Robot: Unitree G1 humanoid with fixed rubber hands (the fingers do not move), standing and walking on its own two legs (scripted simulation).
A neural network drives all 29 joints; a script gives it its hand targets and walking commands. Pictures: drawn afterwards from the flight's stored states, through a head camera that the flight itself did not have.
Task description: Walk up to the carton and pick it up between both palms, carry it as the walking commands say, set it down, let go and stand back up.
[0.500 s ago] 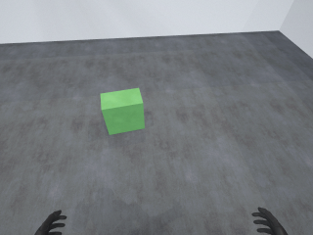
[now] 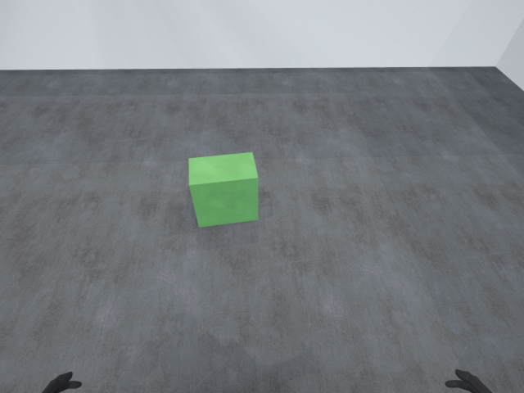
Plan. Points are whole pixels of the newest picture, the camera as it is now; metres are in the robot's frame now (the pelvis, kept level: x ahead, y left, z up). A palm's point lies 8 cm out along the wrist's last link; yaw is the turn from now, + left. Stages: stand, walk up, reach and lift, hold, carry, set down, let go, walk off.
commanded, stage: walk up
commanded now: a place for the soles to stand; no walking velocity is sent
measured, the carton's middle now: (225, 190) +1.06 +0.17 -0.63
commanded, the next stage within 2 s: none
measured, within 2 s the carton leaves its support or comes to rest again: neither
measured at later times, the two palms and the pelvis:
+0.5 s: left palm (37, 340) +0.22 +0.38 -0.08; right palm (436, 327) +0.24 -0.30 -0.09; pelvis +0.15 +0.04 -0.02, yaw +8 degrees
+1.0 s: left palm (46, 298) +0.30 +0.42 -0.10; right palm (361, 201) +0.51 -0.22 -0.06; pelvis +0.32 +0.08 -0.02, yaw +12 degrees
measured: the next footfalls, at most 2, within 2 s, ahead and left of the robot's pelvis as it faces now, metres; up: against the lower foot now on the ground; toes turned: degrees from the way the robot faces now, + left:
left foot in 0.14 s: +0.13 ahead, +0.17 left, +0.00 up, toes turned +6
right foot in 0.50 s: +0.30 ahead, -0.06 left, +0.00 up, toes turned +5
